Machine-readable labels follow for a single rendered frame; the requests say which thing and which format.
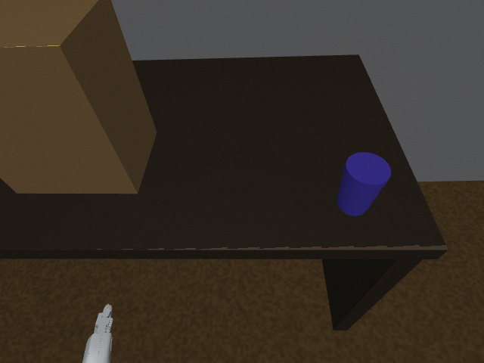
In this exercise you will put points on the desk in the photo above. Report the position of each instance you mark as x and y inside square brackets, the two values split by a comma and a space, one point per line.
[247, 164]

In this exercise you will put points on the left robot hand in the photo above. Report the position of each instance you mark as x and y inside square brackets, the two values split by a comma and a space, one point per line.
[98, 346]

